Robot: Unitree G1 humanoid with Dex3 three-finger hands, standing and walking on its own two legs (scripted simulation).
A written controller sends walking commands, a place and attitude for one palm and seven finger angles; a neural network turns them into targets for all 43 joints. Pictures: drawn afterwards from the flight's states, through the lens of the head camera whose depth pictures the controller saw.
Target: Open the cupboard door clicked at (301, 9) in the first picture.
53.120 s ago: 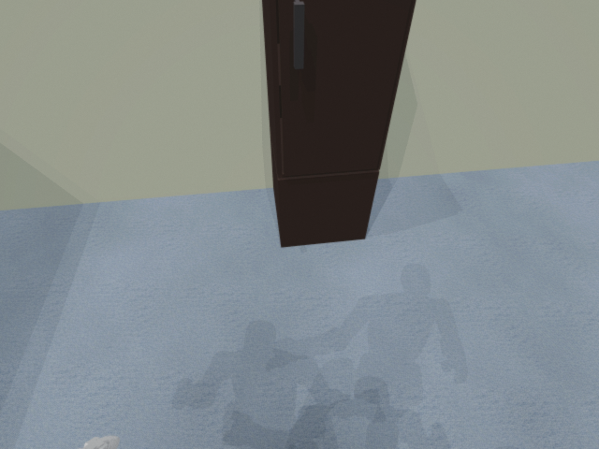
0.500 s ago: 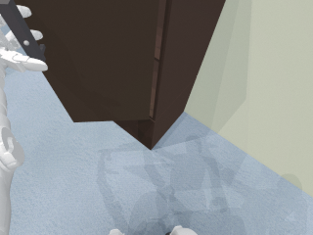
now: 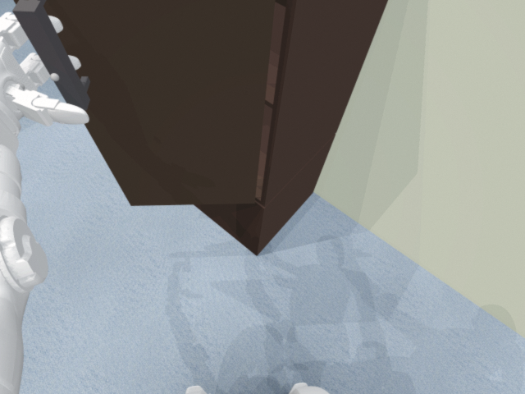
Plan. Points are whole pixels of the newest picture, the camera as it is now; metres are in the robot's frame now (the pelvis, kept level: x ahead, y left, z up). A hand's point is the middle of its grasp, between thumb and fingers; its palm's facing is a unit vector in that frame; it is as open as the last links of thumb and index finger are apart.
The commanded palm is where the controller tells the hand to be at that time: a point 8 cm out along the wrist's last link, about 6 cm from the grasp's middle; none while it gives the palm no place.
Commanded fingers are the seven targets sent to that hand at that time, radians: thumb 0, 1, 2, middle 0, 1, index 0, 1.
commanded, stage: close the thumb around the handle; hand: left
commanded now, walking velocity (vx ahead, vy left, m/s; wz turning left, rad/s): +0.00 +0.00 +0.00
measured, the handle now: (61, 53) +0.58 +0.24 +0.16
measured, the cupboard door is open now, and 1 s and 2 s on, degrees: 43 44 57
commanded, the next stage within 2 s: pull the door open along its arc in 0.66 s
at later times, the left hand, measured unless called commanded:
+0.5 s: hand (54, 74) +0.52 +0.23 +0.17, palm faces -0.03 -1.00 +0.00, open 6.8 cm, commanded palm +0.50 +0.28 +0.16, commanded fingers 0.00 0.90 0.90 -0.40 -1.35 -0.40 -1.35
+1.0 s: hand (64, 79) +0.51 +0.22 +0.17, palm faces -0.03 -1.00 +0.02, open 6.2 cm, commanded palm +0.47 +0.27 +0.16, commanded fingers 0.00 0.90 0.90 -0.40 -1.35 -0.40 -1.35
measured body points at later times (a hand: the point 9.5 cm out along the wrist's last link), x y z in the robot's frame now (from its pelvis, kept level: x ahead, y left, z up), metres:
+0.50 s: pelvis +0.00 +0.00 +0.00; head +0.10 +0.01 +0.44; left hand +0.52 +0.29 +0.17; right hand -0.04 -0.27 -0.11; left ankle +0.00 +0.11 -0.71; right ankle -0.03 -0.13 -0.71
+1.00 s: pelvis +0.00 +0.00 +0.00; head +0.09 +0.01 +0.44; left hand +0.51 +0.27 +0.17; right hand -0.02 -0.27 -0.11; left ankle +0.00 +0.11 -0.71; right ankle -0.03 -0.13 -0.71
